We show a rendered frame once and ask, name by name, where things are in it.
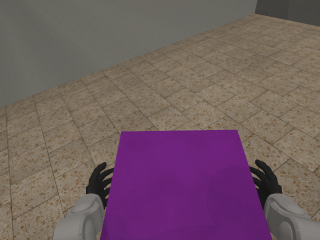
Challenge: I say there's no carton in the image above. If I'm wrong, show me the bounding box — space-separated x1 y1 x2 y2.
100 129 273 240

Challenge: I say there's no robot right forearm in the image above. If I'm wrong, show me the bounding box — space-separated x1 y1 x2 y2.
263 193 320 240

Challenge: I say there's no robot left forearm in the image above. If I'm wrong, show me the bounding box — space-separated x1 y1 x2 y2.
52 193 105 240

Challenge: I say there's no left robot hand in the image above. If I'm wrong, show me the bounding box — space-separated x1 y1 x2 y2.
86 162 114 210

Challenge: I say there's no right robot hand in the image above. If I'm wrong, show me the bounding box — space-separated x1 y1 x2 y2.
249 159 282 211

